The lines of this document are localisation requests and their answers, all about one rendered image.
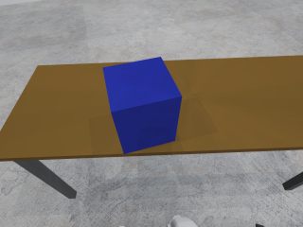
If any carton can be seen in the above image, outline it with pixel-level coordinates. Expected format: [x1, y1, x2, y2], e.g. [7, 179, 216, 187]
[102, 57, 182, 154]

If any right robot thigh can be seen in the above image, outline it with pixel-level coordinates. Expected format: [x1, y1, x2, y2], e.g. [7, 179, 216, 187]
[167, 217, 198, 227]

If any table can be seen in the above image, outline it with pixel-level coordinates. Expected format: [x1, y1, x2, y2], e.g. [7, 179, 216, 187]
[0, 55, 303, 199]

